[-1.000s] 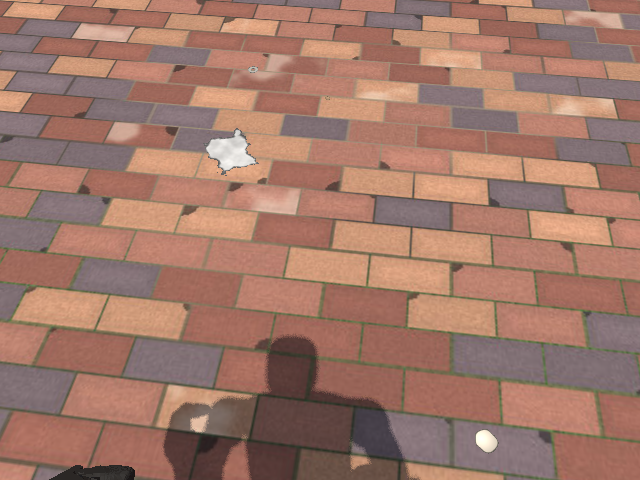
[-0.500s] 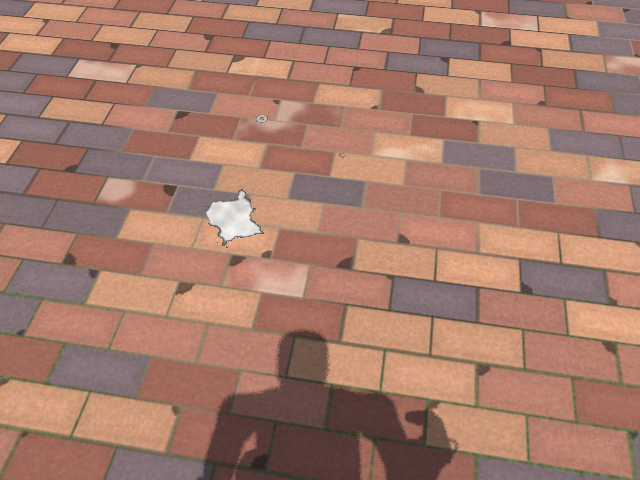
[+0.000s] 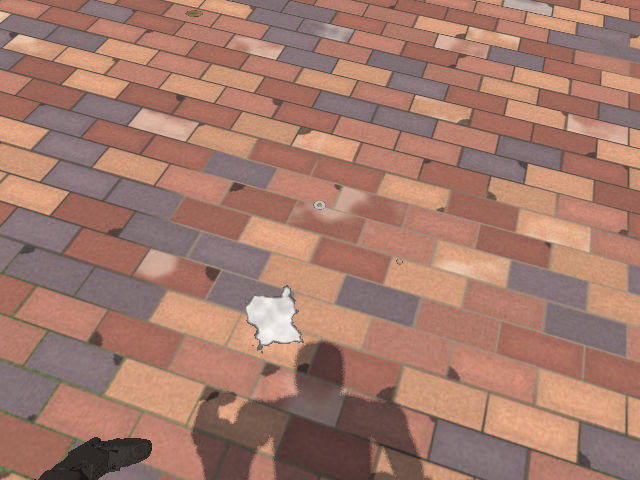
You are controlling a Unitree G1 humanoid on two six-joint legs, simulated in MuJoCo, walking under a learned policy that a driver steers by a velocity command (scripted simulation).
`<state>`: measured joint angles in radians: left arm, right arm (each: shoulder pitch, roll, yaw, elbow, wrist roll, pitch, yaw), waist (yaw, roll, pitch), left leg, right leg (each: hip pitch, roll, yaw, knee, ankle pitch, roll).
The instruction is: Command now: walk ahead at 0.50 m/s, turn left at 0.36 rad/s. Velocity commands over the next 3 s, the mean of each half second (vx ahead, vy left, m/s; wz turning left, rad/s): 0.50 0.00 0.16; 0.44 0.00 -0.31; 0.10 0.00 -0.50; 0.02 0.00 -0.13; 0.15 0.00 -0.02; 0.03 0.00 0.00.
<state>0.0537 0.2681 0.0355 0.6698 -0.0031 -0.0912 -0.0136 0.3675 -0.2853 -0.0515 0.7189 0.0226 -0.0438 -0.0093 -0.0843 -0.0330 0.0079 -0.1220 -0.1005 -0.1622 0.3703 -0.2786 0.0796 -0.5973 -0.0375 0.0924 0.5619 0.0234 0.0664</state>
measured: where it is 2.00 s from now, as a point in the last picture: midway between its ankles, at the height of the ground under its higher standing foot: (293, 390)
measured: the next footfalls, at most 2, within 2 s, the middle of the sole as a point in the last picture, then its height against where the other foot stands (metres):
right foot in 0.10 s outside the picture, level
left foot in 0.60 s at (236, 473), level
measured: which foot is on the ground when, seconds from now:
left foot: down 0.00-0.12, up 0.14-0.58, down 0.60-1.00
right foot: up 0.00-0.08, down 0.10-0.62, up 0.64-1.00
